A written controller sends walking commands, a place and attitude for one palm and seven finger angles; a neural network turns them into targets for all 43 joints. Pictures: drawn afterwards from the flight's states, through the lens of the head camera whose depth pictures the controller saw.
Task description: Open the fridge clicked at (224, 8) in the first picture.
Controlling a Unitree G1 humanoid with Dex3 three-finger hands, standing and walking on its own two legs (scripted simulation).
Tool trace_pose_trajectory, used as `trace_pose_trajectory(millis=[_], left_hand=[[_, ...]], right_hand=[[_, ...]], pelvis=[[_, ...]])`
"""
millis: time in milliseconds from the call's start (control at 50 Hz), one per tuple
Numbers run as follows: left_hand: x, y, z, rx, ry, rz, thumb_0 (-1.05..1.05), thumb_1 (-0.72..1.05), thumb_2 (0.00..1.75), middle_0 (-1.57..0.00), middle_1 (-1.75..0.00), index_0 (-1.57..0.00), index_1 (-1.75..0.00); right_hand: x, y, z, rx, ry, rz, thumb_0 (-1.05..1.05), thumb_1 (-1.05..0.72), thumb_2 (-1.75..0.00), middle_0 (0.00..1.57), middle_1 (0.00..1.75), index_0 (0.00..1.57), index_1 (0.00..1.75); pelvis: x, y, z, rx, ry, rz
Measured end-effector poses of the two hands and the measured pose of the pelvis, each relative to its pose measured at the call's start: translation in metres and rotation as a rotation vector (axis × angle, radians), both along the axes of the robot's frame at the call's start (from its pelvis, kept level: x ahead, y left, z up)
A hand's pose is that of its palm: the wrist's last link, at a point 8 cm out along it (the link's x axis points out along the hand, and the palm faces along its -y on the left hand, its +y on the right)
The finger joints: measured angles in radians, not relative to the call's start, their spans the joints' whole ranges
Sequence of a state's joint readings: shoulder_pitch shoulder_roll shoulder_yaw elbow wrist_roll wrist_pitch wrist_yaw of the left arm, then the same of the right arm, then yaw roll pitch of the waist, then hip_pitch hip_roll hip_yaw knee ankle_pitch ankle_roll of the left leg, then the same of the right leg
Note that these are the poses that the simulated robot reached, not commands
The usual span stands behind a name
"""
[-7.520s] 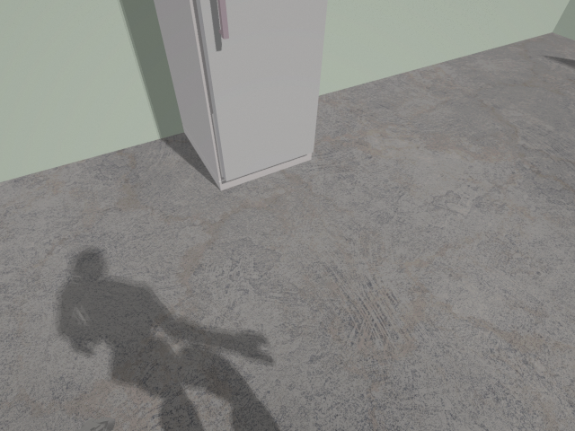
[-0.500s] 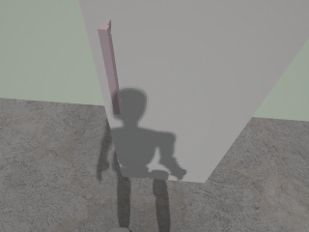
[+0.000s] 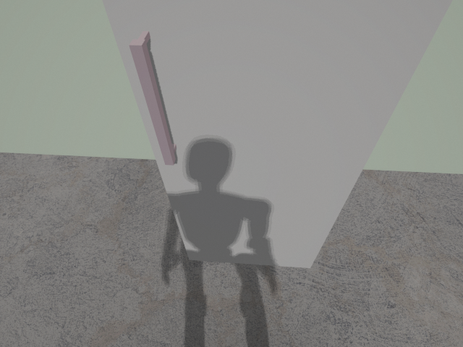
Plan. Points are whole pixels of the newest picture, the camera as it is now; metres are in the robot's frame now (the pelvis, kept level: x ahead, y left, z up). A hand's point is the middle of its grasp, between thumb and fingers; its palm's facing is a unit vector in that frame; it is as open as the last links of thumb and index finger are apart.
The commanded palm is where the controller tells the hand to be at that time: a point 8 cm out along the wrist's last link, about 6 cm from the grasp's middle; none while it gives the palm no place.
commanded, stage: come to a stop and stand still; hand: left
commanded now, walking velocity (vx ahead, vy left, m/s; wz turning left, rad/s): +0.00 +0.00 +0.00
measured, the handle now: (159, 107) +0.51 +0.18 +0.14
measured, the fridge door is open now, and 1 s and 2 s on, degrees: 0 0 0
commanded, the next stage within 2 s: look again from close up in 0.60 s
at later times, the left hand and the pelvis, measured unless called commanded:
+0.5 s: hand out of the picture -0.02 +0.19 -0.17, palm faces +0.02 -0.98 -0.18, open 7.3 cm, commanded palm none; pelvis -0.02 +0.02 +0.01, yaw -1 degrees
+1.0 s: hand out of the picture -0.02 +0.19 -0.17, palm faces +0.00 -0.98 -0.22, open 7.4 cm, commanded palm none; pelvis -0.02 +0.02 +0.00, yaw -1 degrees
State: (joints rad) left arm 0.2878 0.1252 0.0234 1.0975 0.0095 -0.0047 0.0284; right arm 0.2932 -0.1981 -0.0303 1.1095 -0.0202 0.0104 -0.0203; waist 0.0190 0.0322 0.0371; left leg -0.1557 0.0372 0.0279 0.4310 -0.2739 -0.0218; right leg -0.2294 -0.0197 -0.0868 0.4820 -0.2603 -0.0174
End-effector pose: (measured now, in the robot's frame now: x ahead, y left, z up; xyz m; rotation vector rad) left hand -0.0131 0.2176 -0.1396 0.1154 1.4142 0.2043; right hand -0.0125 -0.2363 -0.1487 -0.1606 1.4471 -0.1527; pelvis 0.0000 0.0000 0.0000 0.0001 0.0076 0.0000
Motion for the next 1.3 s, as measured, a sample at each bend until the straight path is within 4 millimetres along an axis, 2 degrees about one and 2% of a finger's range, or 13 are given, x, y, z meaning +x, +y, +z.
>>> trace_pose_trajectory(millis=[100,220,460,700,800,1000,1160,1300], left_hand=[[-0.003,0.006,-0.006,-0.02,0.021,-0.007,0.01,0.91,0.89,-0.2,-0.3,-0.2,-0.3],[0.003,0.013,-0.007,-0.024,0.001,-0.035,0.01,0.92,0.89,-0.2,-0.3,-0.2,-0.3],[-0.004,0.023,-0.003,-0.017,-0.007,-0.05,0.01,0.92,0.89,-0.2,-0.29,-0.2,-0.3],[-0.022,0.012,-0.005,-0.042,0.035,-0.045,0.0,0.91,0.89,-0.2,-0.29,-0.2,-0.3],[-0.025,0.013,-0.008,-0.029,0.016,-0.071,0.0,0.91,0.89,-0.2,-0.3,-0.2,-0.3],[-0.007,0.025,0.0,0.016,-0.046,-0.082,0.01,0.91,0.89,-0.2,-0.3,-0.2,-0.3],[0.007,0.024,0.004,0.029,-0.069,-0.095,0.01,0.91,0.89,-0.2,-0.29,-0.2,-0.3],[0.011,0.018,0.004,0.026,-0.064,-0.094,0.01,0.91,0.89,-0.2,-0.3,-0.2,-0.3]], right_hand=[[-0.01,0.019,0.005,0.004,0.01,-0.005,0.01,-0.91,-0.9,0.2,0.3,0.2,0.29],[-0.009,0.042,0.006,0.029,-0.027,-0.017,0.01,-0.91,-0.9,0.2,0.3,0.2,0.29],[-0.025,0.055,0.005,0.045,-0.029,-0.039,0.01,-0.92,-0.9,0.2,0.3,0.2,0.29],[-0.034,0.054,0.006,0.041,-0.012,-0.051,0.01,-0.91,-0.9,0.2,0.3,0.2,0.29],[-0.025,0.05,0.001,0.044,-0.065,-0.03,0.01,-0.91,-0.9,0.2,0.3,0.2,0.29],[-0.011,0.045,-0.006,0.055,-0.127,-0.01,0.02,-0.93,-0.9,0.2,0.3,0.2,0.29],[-0.013,0.039,-0.005,0.062,-0.106,-0.009,0.01,-0.92,-0.9,0.2,0.3,0.2,0.29],[-0.017,0.033,-0.004,0.056,-0.072,-0.009,0.01,-0.91,-0.9,0.2,0.3,0.2,0.29]], pelvis=[[-0.004,0.006,0.002,0.006,-0.024,-0.01],[-0.008,0.013,0.004,0.002,-0.042,-0.015],[-0.015,0.023,0.006,0.006,-0.041,-0.022],[-0.019,0.023,0.006,0.007,-0.037,-0.026],[-0.022,0.024,-0.001,-0.002,-0.025,-0.02],[-0.019,0.024,-0.002,0.011,-0.04,-0.024],[-0.018,0.017,0.0,0.016,-0.036,-0.028],[-0.016,0.01,0.001,0.015,-0.034,-0.026]])
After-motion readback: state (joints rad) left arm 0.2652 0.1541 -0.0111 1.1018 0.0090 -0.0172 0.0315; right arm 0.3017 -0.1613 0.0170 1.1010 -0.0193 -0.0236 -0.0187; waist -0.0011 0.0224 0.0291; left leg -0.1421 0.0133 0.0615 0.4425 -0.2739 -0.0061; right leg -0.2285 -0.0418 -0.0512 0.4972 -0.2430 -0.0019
